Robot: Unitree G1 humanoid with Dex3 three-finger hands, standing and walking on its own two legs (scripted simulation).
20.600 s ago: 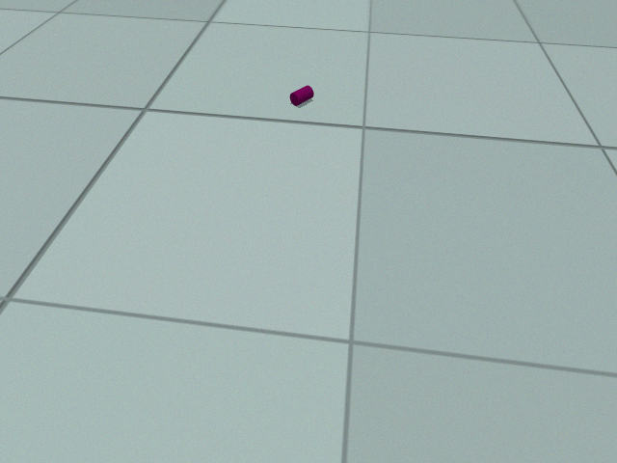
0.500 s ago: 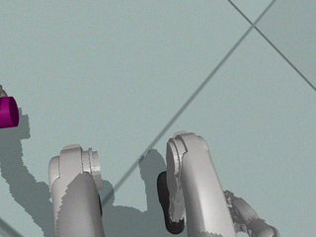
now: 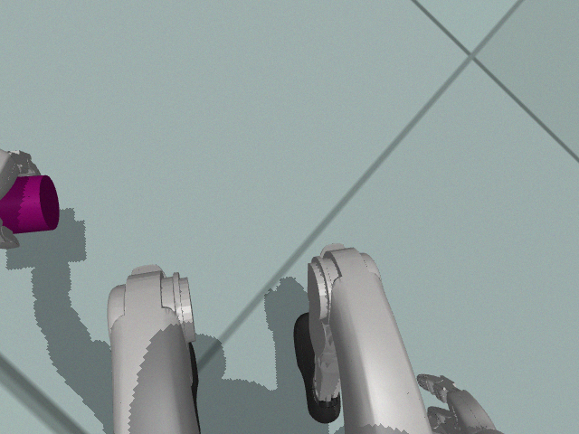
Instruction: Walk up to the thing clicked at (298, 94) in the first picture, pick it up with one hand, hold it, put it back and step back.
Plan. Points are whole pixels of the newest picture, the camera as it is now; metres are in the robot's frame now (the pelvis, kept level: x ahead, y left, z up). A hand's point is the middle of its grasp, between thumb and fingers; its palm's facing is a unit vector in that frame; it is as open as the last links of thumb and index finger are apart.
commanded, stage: lift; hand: left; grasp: from above
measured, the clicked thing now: out of the picture +0.42 +0.36 -0.17
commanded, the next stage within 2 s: hold in 1.48 s
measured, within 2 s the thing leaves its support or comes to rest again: neither
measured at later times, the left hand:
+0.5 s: hand out of the picture +0.36 +0.34 +0.00, palm faces -0.46 -0.11 -0.88, open 10.2 cm
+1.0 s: hand out of the picture +0.33 +0.29 +0.20, palm faces -0.45 -0.13 -0.88, open 10.2 cm
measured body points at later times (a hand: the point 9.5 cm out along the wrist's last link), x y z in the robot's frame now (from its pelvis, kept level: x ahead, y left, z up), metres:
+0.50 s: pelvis +0.00 +0.01 +0.11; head +0.18 +0.07 +0.52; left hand +0.38 +0.34 +0.05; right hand +0.15 -0.26 +0.00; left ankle +0.09 +0.12 -0.32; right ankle +0.11 -0.14 -0.32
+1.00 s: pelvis +0.03 +0.00 +0.29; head +0.12 +0.03 +0.73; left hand +0.35 +0.29 +0.26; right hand +0.18 -0.25 +0.17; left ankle +0.08 +0.12 -0.32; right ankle +0.11 -0.14 -0.32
